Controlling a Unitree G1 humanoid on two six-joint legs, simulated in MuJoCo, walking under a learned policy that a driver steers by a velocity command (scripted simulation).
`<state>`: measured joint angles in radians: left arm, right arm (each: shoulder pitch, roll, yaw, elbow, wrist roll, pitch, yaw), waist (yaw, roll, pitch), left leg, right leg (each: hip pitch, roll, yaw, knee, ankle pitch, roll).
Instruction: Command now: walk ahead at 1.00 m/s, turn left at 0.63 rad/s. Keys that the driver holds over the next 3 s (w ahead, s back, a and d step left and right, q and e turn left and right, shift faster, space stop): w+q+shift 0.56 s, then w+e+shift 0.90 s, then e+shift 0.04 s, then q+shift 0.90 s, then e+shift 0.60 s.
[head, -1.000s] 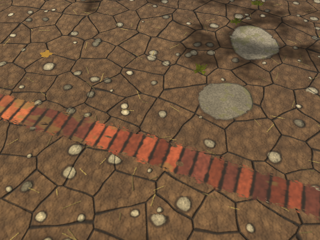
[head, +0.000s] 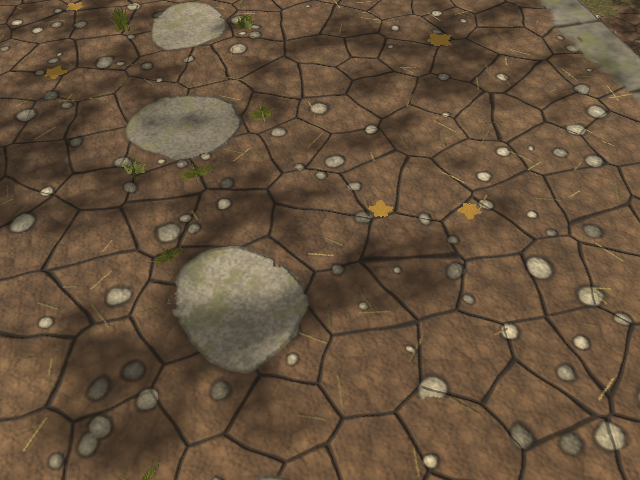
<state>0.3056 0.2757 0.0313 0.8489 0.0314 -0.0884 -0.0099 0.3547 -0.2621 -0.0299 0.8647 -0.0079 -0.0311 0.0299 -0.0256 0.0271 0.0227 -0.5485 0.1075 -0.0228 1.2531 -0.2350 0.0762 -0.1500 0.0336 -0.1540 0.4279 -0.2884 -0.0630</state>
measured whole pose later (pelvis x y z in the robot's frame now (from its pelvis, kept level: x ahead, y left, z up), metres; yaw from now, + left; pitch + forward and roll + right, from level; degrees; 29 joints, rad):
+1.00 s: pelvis +0.91 +0.23 +0.00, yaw +24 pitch +2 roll -1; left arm 0.61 0.27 0.06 0.92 0.00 -0.06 -0.02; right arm -0.03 -0.26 0.04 0.60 -0.05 -0.08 0.05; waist 0.13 0.02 0.01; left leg -0.65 0.06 -0.06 0.70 -0.09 -0.02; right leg -0.01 0.13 0.17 0.26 -0.28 -0.09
